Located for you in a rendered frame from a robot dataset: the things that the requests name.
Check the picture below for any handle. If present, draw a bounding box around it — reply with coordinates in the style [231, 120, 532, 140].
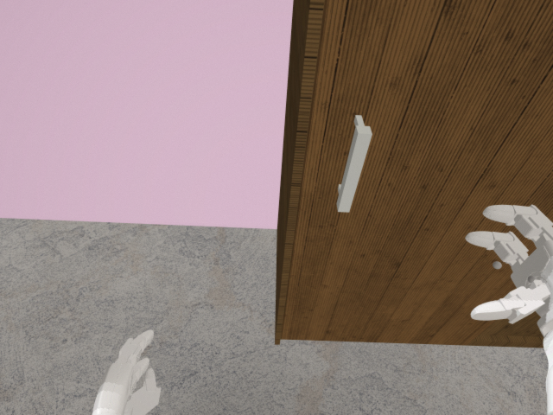
[336, 115, 372, 213]

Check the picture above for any wardrobe door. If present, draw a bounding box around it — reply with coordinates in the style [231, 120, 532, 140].
[480, 311, 543, 337]
[282, 0, 553, 345]

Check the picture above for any robot right hand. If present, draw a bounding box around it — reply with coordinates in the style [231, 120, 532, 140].
[465, 205, 553, 324]

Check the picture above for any robot left hand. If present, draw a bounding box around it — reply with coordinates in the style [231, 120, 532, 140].
[92, 329, 161, 415]

